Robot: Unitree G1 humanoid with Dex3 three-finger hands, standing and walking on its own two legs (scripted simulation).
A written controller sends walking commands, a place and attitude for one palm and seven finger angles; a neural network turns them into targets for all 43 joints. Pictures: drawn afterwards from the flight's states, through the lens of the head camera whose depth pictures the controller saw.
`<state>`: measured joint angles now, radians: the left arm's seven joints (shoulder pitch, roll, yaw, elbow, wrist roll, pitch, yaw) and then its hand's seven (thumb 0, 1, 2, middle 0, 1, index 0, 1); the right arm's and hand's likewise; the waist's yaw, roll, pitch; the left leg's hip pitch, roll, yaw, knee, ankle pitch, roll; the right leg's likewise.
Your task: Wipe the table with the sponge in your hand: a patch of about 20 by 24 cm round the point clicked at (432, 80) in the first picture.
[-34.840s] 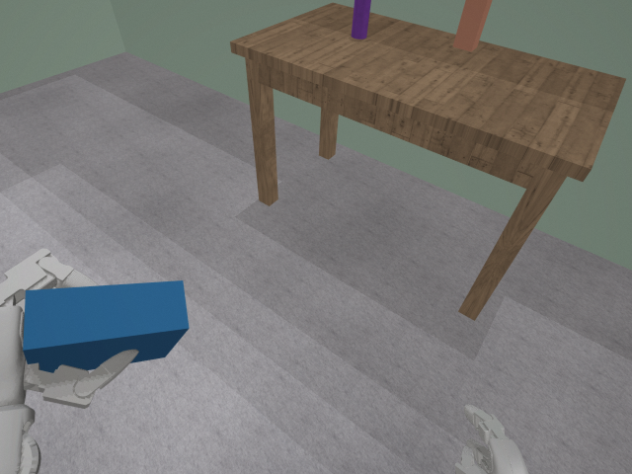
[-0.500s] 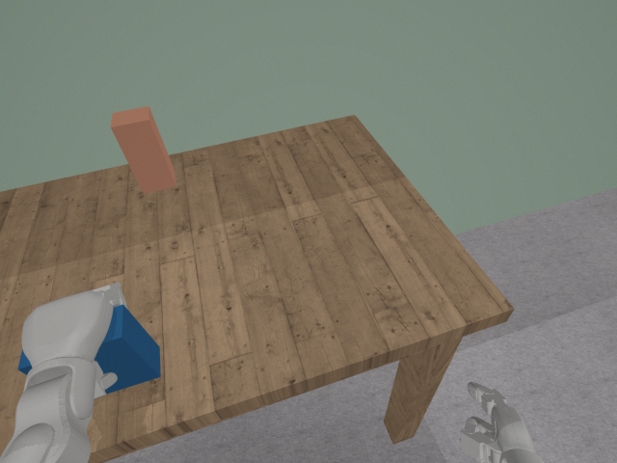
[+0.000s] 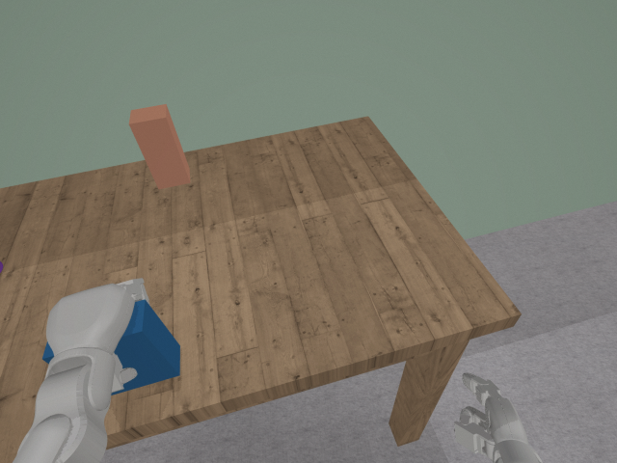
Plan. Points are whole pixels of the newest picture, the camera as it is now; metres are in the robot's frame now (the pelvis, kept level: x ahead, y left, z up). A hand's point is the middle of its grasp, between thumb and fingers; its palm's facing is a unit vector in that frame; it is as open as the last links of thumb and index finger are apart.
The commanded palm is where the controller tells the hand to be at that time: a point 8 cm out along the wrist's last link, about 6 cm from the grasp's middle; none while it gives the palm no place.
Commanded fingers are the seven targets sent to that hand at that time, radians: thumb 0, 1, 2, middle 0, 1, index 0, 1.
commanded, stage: lift the sponge slowly off the table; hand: left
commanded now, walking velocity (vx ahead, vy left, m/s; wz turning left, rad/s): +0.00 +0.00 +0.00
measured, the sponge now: (127, 358) +0.22 +0.30 +0.01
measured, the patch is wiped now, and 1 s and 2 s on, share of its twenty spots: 1.00 1.00 1.00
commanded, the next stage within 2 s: bring the sponge back beside the body in 1.54 s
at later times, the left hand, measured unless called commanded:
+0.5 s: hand (92, 333) +0.21 +0.31 +0.09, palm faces -0.01 -0.07 -1.00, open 9.2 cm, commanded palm +0.20 +0.30 +0.16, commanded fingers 0.00 0.10 1.30 -1.20 -1.60 -1.20 -1.60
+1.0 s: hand (83, 310) +0.22 +0.31 +0.12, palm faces +0.06 -0.06 -1.00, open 9.2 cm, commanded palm +0.20 +0.30 +0.19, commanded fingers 0.00 0.10 1.30 -1.20 -1.60 -1.20 -1.60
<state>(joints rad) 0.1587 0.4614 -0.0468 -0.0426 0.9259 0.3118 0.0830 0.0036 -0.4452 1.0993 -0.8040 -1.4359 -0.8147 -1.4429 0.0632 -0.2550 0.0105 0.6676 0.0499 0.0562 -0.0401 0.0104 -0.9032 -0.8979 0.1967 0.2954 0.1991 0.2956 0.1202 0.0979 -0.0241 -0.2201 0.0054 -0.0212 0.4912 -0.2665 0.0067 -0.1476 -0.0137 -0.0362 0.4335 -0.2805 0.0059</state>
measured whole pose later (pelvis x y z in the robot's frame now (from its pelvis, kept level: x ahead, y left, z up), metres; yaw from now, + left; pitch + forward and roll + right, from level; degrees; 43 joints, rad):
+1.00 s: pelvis -0.02 +0.00 +0.00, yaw +0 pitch -3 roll -1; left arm 0.02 0.56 0.00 -0.09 0.87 0.33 -0.04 -0.01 -0.46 1.10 -0.82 -1.42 -0.83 -1.43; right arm 0.03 -0.27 0.03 0.68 0.06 0.04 -0.07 0.01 -0.90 -0.90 0.20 0.30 0.20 0.30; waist 0.13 0.11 0.01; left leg -0.16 0.00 -0.03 0.41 -0.20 0.00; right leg -0.09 -0.01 -0.04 0.37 -0.22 0.00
